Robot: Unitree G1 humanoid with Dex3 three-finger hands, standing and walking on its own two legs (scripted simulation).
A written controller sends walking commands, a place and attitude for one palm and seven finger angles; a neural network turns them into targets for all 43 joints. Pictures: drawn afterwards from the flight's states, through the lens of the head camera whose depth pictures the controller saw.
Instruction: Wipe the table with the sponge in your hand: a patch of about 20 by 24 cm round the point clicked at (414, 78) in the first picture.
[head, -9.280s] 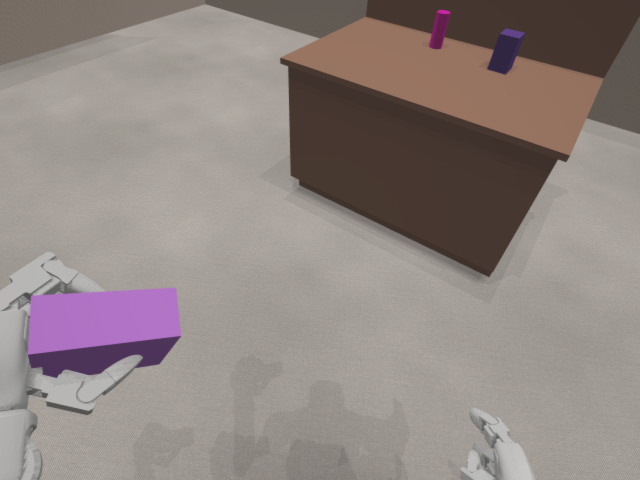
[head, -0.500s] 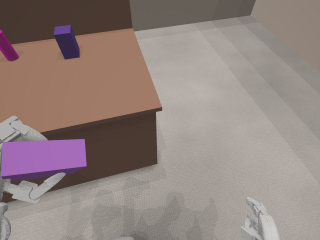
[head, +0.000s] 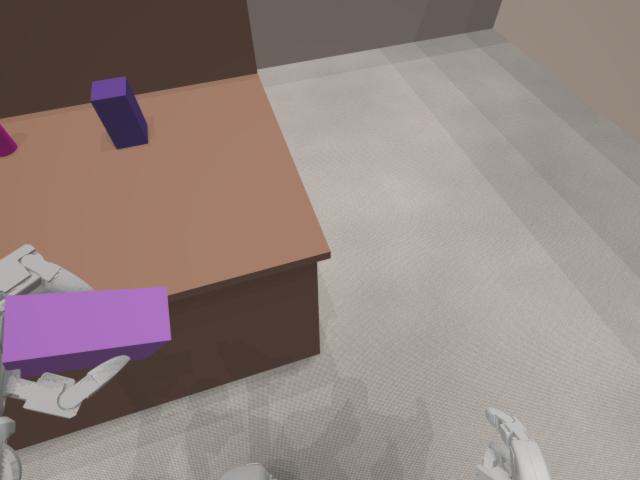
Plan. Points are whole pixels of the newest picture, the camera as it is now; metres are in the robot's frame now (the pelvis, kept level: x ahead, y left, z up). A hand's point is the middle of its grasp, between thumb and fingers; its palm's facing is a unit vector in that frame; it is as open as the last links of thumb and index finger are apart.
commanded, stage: come to a stop and stand still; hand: left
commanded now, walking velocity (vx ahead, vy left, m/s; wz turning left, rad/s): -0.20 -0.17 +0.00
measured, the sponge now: (111, 330) +0.23 +0.20 +0.14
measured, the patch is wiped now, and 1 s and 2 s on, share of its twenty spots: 0.00 0.00 0.00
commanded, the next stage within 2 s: look again from close up in 1.04 s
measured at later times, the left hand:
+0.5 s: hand (73, 351) +0.20 +0.22 +0.16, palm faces +0.34 -0.84 -0.42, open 9.3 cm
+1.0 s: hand (60, 393) +0.17 +0.22 +0.15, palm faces +0.34 -0.86 -0.39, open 9.3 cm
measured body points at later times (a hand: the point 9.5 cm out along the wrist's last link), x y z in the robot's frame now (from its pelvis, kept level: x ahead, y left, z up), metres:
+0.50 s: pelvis -0.02 -0.01 +0.00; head +0.00 -0.02 +0.45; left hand +0.18 +0.26 +0.18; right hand +0.13 -0.24 -0.10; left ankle -0.01 +0.12 -0.71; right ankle +0.00 -0.07 -0.74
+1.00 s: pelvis -0.05 -0.01 +0.00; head -0.05 -0.01 +0.45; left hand +0.15 +0.26 +0.17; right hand +0.10 -0.24 -0.09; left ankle -0.02 +0.11 -0.74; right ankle +0.00 -0.07 -0.74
